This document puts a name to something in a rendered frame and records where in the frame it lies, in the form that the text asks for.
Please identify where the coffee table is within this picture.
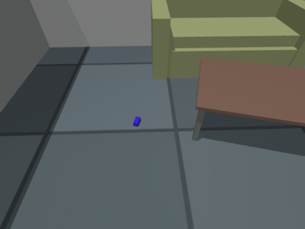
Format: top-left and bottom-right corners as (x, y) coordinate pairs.
(192, 57), (305, 141)

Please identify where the small box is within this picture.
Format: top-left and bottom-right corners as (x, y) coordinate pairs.
(133, 116), (141, 127)

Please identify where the sofa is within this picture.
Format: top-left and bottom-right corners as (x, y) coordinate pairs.
(151, 0), (305, 80)

